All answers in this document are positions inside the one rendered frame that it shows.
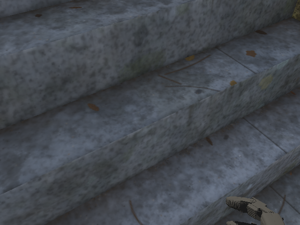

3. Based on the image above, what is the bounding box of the right robot hand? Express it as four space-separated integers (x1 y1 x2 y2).
226 196 285 225

